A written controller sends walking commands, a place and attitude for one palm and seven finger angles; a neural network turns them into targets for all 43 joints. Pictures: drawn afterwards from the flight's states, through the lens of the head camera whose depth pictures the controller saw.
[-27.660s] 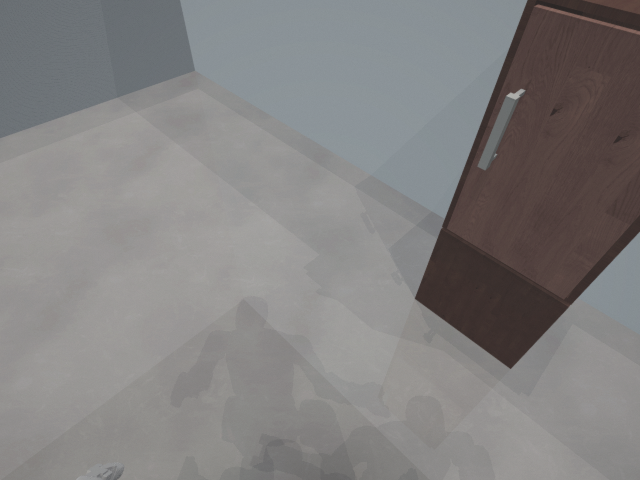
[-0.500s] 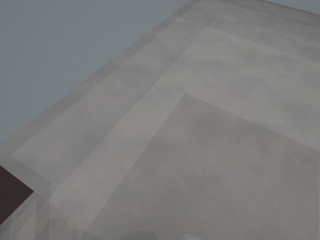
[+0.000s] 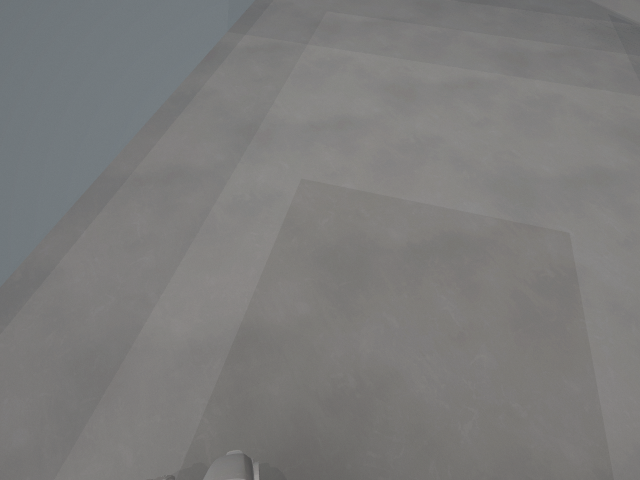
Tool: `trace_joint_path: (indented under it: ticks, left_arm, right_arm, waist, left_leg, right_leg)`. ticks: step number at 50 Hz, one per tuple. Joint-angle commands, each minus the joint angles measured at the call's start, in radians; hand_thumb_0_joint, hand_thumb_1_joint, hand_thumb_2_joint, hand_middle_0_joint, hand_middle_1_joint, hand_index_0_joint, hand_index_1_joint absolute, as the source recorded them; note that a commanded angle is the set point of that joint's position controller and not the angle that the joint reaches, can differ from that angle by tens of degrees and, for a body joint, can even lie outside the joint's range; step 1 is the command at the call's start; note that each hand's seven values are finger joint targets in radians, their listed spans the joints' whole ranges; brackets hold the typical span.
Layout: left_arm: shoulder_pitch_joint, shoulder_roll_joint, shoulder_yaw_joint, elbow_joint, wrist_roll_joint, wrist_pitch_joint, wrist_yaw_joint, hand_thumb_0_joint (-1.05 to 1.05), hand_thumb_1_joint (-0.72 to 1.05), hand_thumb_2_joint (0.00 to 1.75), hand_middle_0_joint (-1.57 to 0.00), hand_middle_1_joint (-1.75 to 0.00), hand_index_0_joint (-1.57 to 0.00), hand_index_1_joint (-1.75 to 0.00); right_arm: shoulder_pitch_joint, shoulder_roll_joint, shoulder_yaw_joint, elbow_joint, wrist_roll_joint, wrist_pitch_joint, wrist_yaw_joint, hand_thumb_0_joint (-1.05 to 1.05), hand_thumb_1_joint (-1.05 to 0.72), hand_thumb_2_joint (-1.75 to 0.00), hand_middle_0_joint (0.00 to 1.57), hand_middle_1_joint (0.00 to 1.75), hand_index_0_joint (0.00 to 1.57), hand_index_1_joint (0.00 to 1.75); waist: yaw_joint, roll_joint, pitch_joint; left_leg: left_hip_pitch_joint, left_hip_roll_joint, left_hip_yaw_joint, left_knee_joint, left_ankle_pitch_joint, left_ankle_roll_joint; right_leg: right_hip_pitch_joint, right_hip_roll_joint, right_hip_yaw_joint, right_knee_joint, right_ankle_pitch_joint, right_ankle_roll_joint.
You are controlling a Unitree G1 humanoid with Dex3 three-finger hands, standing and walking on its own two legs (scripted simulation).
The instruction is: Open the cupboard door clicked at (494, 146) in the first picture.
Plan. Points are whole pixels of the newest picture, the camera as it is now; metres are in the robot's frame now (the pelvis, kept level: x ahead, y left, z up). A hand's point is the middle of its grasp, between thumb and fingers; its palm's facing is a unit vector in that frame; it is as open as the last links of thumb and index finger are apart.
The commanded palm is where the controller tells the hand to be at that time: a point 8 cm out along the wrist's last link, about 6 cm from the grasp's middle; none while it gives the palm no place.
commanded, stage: walk to a spot facing it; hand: left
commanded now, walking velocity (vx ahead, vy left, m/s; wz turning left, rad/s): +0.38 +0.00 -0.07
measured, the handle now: out of the picture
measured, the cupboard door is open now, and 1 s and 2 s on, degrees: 47 47 47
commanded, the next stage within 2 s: turn to face it in 0.76 s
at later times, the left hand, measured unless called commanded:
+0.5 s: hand (217, 353) +0.33 +0.17 -0.16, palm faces -0.10 -0.98 -0.17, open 7.4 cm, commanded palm none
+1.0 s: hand (249, 310) +0.43 +0.13 -0.20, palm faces +0.07 -0.99 -0.13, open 7.3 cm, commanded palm none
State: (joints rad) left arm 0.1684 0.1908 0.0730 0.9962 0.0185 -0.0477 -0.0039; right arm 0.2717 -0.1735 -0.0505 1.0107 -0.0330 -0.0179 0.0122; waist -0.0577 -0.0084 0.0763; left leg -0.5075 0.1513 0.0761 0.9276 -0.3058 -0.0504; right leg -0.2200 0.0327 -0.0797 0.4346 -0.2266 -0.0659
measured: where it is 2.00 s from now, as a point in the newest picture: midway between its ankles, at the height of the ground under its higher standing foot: (342, 341)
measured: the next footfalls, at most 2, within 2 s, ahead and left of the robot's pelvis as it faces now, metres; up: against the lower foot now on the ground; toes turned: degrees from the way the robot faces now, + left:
left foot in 0.16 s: +0.21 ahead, +0.13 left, +0.00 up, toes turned +6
right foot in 0.56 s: +0.38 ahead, -0.15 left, +0.00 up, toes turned -13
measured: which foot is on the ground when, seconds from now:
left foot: up 0.00-0.14, down 0.16-0.56, up 0.58-0.96, down 0.98-1.00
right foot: down 0.00-0.16, up 0.18-0.54, down 0.56-0.98, up 1.00-1.00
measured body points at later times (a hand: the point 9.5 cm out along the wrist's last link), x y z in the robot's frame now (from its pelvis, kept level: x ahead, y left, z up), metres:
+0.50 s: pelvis +0.23 +0.00 +0.00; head +0.26 -0.01 +0.45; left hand +0.33 +0.22 -0.15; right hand +0.16 -0.23 -0.15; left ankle +0.17 +0.13 -0.74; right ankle +0.32 -0.14 -0.71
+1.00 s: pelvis +0.46 -0.03 -0.02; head +0.49 -0.01 +0.43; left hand +0.43 +0.19 -0.19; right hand +0.55 -0.28 -0.15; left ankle +0.55 +0.06 -0.74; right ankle +0.35 -0.14 -0.73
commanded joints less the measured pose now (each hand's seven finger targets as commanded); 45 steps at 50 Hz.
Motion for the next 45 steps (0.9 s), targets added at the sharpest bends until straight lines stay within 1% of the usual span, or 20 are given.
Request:
trace_joint_path:
  ticks: [1, 4, 6, 7, 8, 9, 10, 12, 14, 16, 23, 25, 26, 27, 28, 29, 32, 35, 42, 45]
  left_arm:
    - [0.101, 0.14, 0.024, -0.005, 0.0, -0.025, -0.006, 0.0, 0.9, 0.9, -0.2, -0.3, -0.2, -0.3]
    - [0.125, 0.145, 0.019, 0.017, -0.004, -0.026, -0.006, 0.0, 0.9, 0.9, -0.2, -0.3, -0.2, -0.3]
    - [0.113, 0.133, 0.018, 0.015, -0.006, -0.022, -0.004, 0.0, 0.9, 0.9, -0.2, -0.3, -0.2, -0.3]
    - [0.11, 0.105, 0.014, 0.004, -0.004, -0.021, -0.007, 0.0, 0.9, 0.9, -0.2, -0.3, -0.2, -0.3]
    - [0.128, 0.058, 0.003, -0.021, -0.01, -0.022, -0.014, 0.0, 0.9, 0.9, -0.2, -0.3, -0.2, -0.3]
    - [0.063, 0.075, -0.001, -0.055, -0.002, -0.03, -0.016, 0.0, 0.9, 0.9, -0.2, -0.3, -0.2, -0.3]
    - [0.007, 0.086, 0.005, -0.054, 0.006, -0.028, -0.013, 0.0, 0.9, 0.9, -0.2, -0.3, -0.2, -0.3]
    - [0.004, 0.075, 0.007, -0.037, 0.008, -0.022, -0.025, 0.0, 0.9, 0.9, -0.2, -0.3, -0.2, -0.3]
    - [0.03, 0.043, 0.003, -0.025, 0.011, 0.0, -0.035, 0.0, 0.9, 0.9, -0.2, -0.3, -0.2, -0.3]
    - [0.034, 0.022, -0.003, -0.023, 0.011, 0.015, -0.039, 0.0, 0.9, 0.9, -0.2, -0.3, -0.2, -0.3]
    - [-0.07, 0.031, -0.003, -0.046, 0.012, 0.018, -0.046, 0.0, 0.9, 0.9, -0.2, -0.3, -0.2, -0.3]
    - [-0.023, 0.052, 0.004, -0.029, 0.011, 0.013, -0.045, 0.0, 0.9, 0.9, -0.2, -0.3, -0.2, -0.3]
    - [0.069, 0.08, 0.012, 0.004, 0.013, 0.006, -0.041, 0.0, 0.9, 0.9, -0.2, -0.3, -0.2, -0.3]
    - [0.223, 0.149, 0.031, 0.046, 0.017, -0.006, -0.031, 0.0, 0.9, 0.9, -0.2, -0.3, -0.2, -0.3]
    - [0.388, 0.268, 0.062, 0.089, 0.013, -0.01, -0.016, 0.0, 0.9, 0.9, -0.2, -0.3, -0.2, -0.3]
    - [0.367, 0.275, 0.057, 0.084, -0.007, -0.005, -0.008, 0.0, 0.9, 0.9, -0.2, -0.3, -0.2, -0.3]
    - [0.128, 0.118, 0.016, 0.018, -0.003, -0.006, 0.013, 0.0, 0.9, 0.9, -0.2, -0.3, -0.2, -0.3]
    - [0.102, 0.084, 0.001, 0.024, 0.003, -0.029, 0.009, 0.0, 0.9, 0.9, -0.2, -0.3, -0.2, -0.3]
    - [0.183, 0.092, -0.007, 0.081, 0.002, -0.047, 0.01, 0.0, 0.9, 0.9, -0.2, -0.3, -0.2, -0.3]
    - [0.166, 0.109, -0.006, 0.078, -0.001, -0.039, 0.017, 0.0, 0.9, 0.9, -0.2, -0.3, -0.2, -0.3]
  right_arm:
    - [-0.03, -0.047, -0.012, -0.064, 0.004, -0.022, 0.008, 0.0, -0.9, -0.9, 0.2, 0.3, 0.2, 0.3]
    - [-0.071, -0.059, -0.016, -0.075, 0.006, -0.035, 0.01, 0.0, -0.9, -0.9, 0.2, 0.3, 0.2, 0.3]
    - [0.003, -0.097, -0.023, -0.047, 0.005, -0.045, 0.003, 0.0, -0.9, -0.9, 0.2, 0.3, 0.2, 0.3]
    - [0.114, -0.154, -0.039, -0.013, 0.0, -0.052, -0.006, 0.0, -0.9, -0.9, 0.2, 0.3, 0.2, 0.3]
    - [0.269, -0.262, -0.061, 0.02, -0.018, -0.055, -0.017, 0.0, -0.9, -0.9, 0.2, 0.3, 0.2, 0.3]
    - [0.326, -0.271, -0.058, 0.027, -0.017, -0.043, -0.023, 0.0, -0.9, -0.9, 0.2, 0.3, 0.2, 0.3]
    - [0.282, -0.23, -0.05, 0.027, -0.011, -0.043, -0.027, 0.0, -0.9, -0.9, 0.2, 0.3, 0.2, 0.3]
    - [0.153, -0.138, -0.024, -0.01, -0.005, -0.06, -0.03, 0.0, -0.9, -0.9, 0.2, 0.3, 0.2, 0.3]
    - [0.128, -0.123, -0.018, -0.001, -0.001, -0.075, -0.034, 0.0, -0.9, -0.9, 0.2, 0.3, 0.2, 0.3]
    - [0.123, -0.122, -0.022, 0.008, 0.002, -0.074, -0.031, 0.0, -0.9, -0.9, 0.2, 0.3, 0.2, 0.3]
    - [0.164, -0.142, -0.019, 0.042, -0.004, -0.053, -0.022, 0.0, -0.9, -0.9, 0.2, 0.3, 0.2, 0.3]
    - [0.163, -0.149, -0.016, 0.05, -0.004, -0.046, -0.023, 0.0, -0.9, -0.9, 0.2, 0.3, 0.2, 0.3]
    - [0.161, -0.141, -0.014, 0.055, 0.001, -0.044, -0.023, 0.0, -0.9, -0.9, 0.2, 0.3, 0.2, 0.3]
    - [0.138, -0.119, -0.011, 0.042, 0.014, -0.046, -0.015, 0.0, -0.9, -0.9, 0.2, 0.3, 0.2, 0.3]
    - [0.128, -0.055, 0.003, 0.006, 0.027, -0.051, -0.01, 0.0, -0.9, -0.9, 0.2, 0.3, 0.2, 0.3]
    - [0.057, -0.089, -0.004, -0.019, 0.024, -0.048, -0.013, 0.0, -0.9, -0.9, 0.2, 0.3, 0.2, 0.3]
    - [0.026, -0.068, -0.018, 0.008, 0.013, -0.03, -0.013, 0.0, -0.9, -0.9, 0.2, 0.3, 0.2, 0.3]
    - [0.092, -0.006, -0.009, 0.04, 0.008, -0.004, -0.002, 0.0, -0.9, -0.9, 0.2, 0.3, 0.2, 0.3]
    - [-0.061, 0.004, -0.007, -0.024, 0.014, -0.015, 0.016, 0.0, -0.9, -0.9, 0.2, 0.3, 0.2, 0.3]
    - [-0.073, -0.029, -0.001, -0.034, 0.014, -0.018, 0.012, 0.0, -0.9, -0.9, 0.2, 0.3, 0.2, 0.3]
  waist:
    - [0.063, -0.072, -0.034]
    - [0.058, -0.073, -0.01]
    - [0.01, -0.023, -0.023]
    - [-0.038, 0.116, -0.075]
    - [-0.084, 0.317, -0.161]
    - [-0.104, 0.273, -0.156]
    - [-0.082, 0.206, -0.102]
    - [-0.013, 0.119, -0.02]
    - [0.025, 0.111, -0.041]
    - [0.04, 0.142, -0.043]
    - [0.027, 0.133, 0.027]
    - [0.06, 0.127, 0.001]
    - [0.103, 0.064, -0.043]
    - [0.177, -0.064, -0.109]
    - [0.23, -0.33, -0.202]
    - [0.218, -0.265, -0.161]
    - [0.09, -0.135, -0.032]
    - [0.032, -0.087, -0.027]
    - [0.068, -0.111, -0.023]
    - [0.044, -0.101, -0.019]
  left_leg:
    - [0.022, -0.024, 0.015, -0.202, 0.065, 0.004]
    - [0.108, -0.053, 0.033, -0.327, 0.111, 0.016]
    - [0.308, -0.066, 0.031, -0.426, 0.119, 0.035]
    - [0.504, 0.012, -0.105, -0.497, 0.052, 0.084]
    - [0.683, 0.255, -0.418, -0.601, -0.064, 0.193]
    - [0.668, 0.356, -0.587, -0.691, -0.118, 0.272]
    - [0.585, 0.335, -0.561, -0.703, -0.098, 0.259]
    - [0.417, 0.266, -0.367, -0.736, -0.027, 0.203]
    - [0.413, 0.204, -0.197, -0.736, 0.154, 0.18]
    - [0.372, 0.16, -0.077, -0.751, 0.168, 0.171]
    - [0.323, 0.145, -0.003, -0.74, 0.089, 0.162]
    - [0.321, 0.128, 0.019, -0.64, 0.131, 0.137]
    - [0.292, 0.087, 0.054, -0.503, 0.22, 0.115]
    - [0.12, 0.021, 0.123, -0.242, 0.207, 0.078]
    - [-0.114, -0.113, 0.155, 0.088, -0.205, 0.037]
    - [-0.201, -0.076, 0.022, 0.271, -0.312, 0.048]
    - [-0.12, 0.041, -0.074, 0.239, -0.086, 0.037]
    - [-0.002, 0.017, -0.016, 0.077, 0.009, 0.019]
    - [-0.037, -0.039, 0.026, -0.22, 0.097, 0.034]
    - [0.055, -0.075, 0.056, -0.318, 0.126, 0.052]
  right_leg:
    - [0.053, -0.265, 0.226, -0.232, 0.001, -0.135]
    - [0.055, -0.259, 0.223, -0.196, 0.02, -0.111]
    - [-0.036, -0.214, 0.182, -0.079, 0.042, -0.078]
    - [-0.168, -0.141, 0.136, 0.142, 0.073, -0.039]
    - [-0.365, -0.023, -0.011, 0.472, -0.16, 0.015]
    - [-0.467, -0.005, 0.051, 0.703, -0.334, 0.02]
    - [-0.531, -0.064, 0.103, 0.834, -0.255, 0.018]
    - [-0.508, -0.135, 0.122, 0.837, -0.109, 0.037]
    - [-0.458, -0.146, 0.101, 0.718, -0.059, 0.057]
    - [-0.377, -0.153, 0.059, 0.552, -0.019, 0.066]
    - [-0.201, -0.106, -0.05, 0.228, 0.058, 0.057]
    - [-0.067, -0.077, -0.075, 0.145, 0.049, 0.043]
    - [0.076, -0.053, -0.074, 0.102, 0.036, 0.025]
    - [0.319, -0.168, 0.096, 0.041, -0.09, -0.035]
    - [0.501, -0.437, 0.506, -0.13, -0.202, -0.143]
    - [0.433, -0.501, 0.62, -0.231, -0.251, -0.189]
    - [0.089, -0.411, 0.326, -0.264, -0.172, -0.126]
    - [-0.02, -0.337, 0.13, -0.283, 0.004, -0.096]
    - [0.178, -0.332, 0.012, -0.205, 0.344, -0.074]
    - [0.205, -0.324, -0.055, -0.097, 0.55, -0.039]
